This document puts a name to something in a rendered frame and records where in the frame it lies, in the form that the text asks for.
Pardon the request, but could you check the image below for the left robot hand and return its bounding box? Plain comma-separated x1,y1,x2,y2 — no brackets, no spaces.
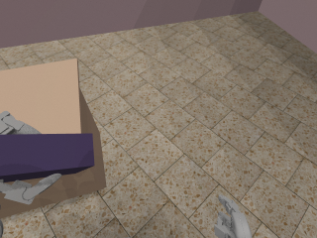
0,111,62,205

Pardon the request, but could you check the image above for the right robot hand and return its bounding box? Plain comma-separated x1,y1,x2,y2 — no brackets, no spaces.
214,194,253,238

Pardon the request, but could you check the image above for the sponge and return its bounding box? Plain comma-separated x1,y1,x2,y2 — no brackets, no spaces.
0,133,95,182

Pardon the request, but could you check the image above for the table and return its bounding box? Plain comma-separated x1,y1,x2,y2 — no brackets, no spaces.
0,59,107,219

